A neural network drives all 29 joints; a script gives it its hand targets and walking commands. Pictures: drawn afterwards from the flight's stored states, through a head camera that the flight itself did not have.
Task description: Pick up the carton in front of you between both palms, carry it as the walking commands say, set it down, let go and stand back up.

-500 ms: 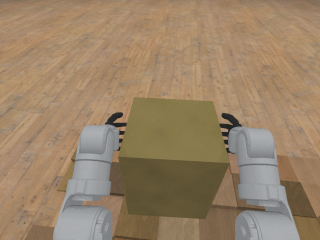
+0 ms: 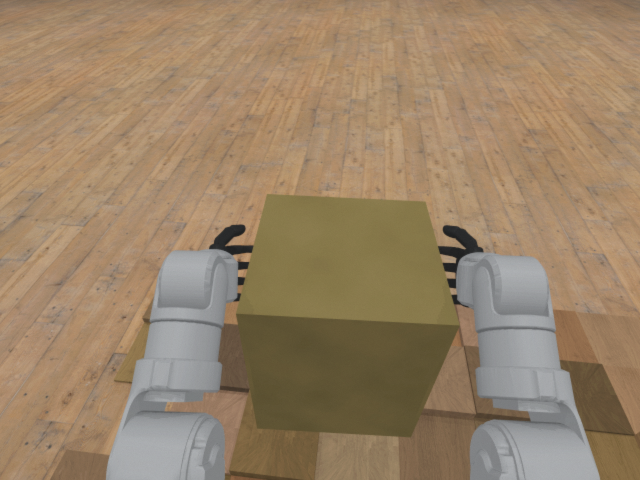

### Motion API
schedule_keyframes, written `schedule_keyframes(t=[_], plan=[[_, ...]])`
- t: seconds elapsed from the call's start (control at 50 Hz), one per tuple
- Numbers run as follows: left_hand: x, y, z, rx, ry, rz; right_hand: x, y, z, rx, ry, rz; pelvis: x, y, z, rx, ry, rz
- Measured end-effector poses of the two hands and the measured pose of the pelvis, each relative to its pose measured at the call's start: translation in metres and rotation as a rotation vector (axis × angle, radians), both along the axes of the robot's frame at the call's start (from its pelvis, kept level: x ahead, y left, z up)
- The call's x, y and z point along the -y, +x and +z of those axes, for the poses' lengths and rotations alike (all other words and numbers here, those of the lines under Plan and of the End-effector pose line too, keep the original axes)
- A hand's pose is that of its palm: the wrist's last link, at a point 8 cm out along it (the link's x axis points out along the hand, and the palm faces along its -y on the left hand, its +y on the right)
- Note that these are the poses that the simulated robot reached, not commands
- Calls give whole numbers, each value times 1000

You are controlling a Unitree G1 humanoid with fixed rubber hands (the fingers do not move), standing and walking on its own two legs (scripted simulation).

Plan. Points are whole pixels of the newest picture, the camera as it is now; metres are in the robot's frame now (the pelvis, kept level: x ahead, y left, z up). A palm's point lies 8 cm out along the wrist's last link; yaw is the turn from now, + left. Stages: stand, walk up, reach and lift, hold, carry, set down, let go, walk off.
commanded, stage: carry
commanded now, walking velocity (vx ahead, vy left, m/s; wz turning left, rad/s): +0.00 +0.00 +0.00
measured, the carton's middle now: (339, 317) +0.35 +0.00 +0.05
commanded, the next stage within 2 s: none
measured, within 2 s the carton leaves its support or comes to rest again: neither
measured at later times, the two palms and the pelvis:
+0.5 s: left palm (219, 272) +0.35 +0.15 +0.13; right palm (467, 275) +0.36 -0.15 +0.13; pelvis +0.00 +0.00 +0.00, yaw +0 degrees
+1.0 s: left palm (220, 214) +0.45 +0.17 +0.14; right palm (434, 204) +0.48 -0.13 +0.15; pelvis +0.11 +0.01 +0.02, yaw +2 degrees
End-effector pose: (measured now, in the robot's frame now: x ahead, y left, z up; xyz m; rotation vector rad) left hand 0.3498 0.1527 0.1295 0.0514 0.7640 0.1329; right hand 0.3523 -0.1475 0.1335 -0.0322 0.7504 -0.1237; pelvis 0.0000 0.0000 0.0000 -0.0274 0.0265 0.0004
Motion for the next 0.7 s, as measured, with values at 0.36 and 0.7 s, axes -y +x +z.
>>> schedule_keyframes(t=[0.36, 0.7], plan=[[-1, 2, 0, 0, 0, 2, -1, 2, 0, 0, 1, 0, -1, 1, 0, -2, 0, 1], [2, 20, 8, 7, 1, 2, 2, 19, 6, 7, -3, 4, 5, 25, 4, -14, -9, 5]])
